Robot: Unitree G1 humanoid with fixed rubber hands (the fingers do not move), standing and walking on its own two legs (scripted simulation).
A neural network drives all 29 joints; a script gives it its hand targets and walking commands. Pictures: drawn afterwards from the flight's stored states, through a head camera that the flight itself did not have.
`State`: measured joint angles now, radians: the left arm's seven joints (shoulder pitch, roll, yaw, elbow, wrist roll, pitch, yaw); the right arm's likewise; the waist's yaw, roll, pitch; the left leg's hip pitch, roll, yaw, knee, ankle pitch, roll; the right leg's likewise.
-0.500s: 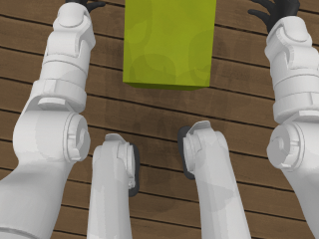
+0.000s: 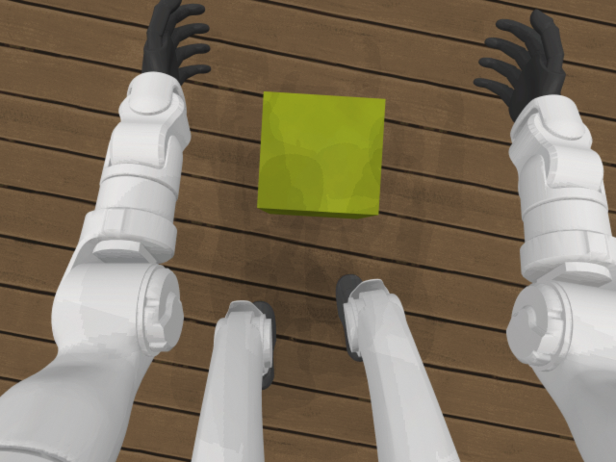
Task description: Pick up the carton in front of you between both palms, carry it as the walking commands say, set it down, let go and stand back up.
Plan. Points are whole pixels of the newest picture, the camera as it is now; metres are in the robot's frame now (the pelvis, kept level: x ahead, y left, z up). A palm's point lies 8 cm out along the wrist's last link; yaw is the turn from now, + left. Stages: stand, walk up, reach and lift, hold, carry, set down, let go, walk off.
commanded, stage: set down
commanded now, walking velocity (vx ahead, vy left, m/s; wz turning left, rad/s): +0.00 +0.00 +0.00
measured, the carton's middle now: (318, 165) +0.49 -0.06 -0.46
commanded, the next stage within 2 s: let go in 0.10 s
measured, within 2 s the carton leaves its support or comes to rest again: neither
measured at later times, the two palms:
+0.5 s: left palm (87, 160) +0.44 +0.14 +0.01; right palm out of the picture +0.39 -0.28 +0.02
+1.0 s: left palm out of the picture +0.29 +0.23 +0.11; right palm out of the picture +0.25 -0.23 +0.12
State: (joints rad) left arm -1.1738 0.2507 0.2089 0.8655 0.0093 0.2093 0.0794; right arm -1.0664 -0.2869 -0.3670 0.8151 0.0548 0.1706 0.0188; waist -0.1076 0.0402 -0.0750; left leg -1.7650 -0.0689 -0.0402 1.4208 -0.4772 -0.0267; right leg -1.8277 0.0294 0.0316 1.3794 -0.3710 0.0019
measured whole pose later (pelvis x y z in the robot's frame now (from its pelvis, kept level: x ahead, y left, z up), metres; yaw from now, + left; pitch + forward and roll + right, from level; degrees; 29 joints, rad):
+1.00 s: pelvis +0.10 +0.01 +0.19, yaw -2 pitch +5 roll -1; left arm 0.16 0.20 0.07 0.49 0.02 0.01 -0.03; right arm 0.22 -0.20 -0.04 0.44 0.02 0.02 0.08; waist -0.02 -0.01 0.02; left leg -0.26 -0.03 -0.06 0.46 -0.29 0.01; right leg -0.32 0.03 0.05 0.44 -0.21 0.01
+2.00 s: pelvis +0.15 -0.01 +0.17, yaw -9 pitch +5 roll +0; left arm 0.31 0.25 0.01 0.73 0.02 -0.03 0.02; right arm 0.35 -0.28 0.01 0.65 -0.02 -0.01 -0.06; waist -0.03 0.01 -0.10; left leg -0.23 0.05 0.07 0.65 -0.50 -0.02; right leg -0.37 0.10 0.13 0.70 -0.41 -0.03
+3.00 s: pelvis +0.12 +0.00 +0.17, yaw -14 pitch +1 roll +1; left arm 0.32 0.23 0.01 0.80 0.02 0.01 0.04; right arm 0.40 -0.27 0.00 0.82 -0.02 0.04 -0.05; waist -0.02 0.01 -0.02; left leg -0.15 0.05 0.16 0.58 -0.45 -0.01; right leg -0.34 0.10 0.20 0.68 -0.35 -0.01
